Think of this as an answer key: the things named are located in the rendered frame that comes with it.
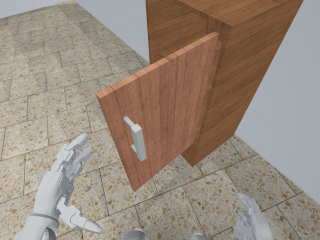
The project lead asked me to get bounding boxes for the robot left forearm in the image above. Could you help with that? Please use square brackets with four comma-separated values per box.
[13, 214, 60, 240]

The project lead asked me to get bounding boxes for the cupboard door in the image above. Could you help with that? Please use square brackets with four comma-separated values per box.
[96, 31, 219, 192]

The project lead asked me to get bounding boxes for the robot right hand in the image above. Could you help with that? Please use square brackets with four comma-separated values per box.
[233, 192, 274, 240]

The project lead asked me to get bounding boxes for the robot left hand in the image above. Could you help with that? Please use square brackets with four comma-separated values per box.
[32, 133, 103, 234]

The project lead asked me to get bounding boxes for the handle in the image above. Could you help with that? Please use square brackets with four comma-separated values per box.
[123, 116, 147, 162]

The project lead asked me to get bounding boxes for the left robot thigh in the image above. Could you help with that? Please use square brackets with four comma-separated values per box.
[121, 230, 150, 240]

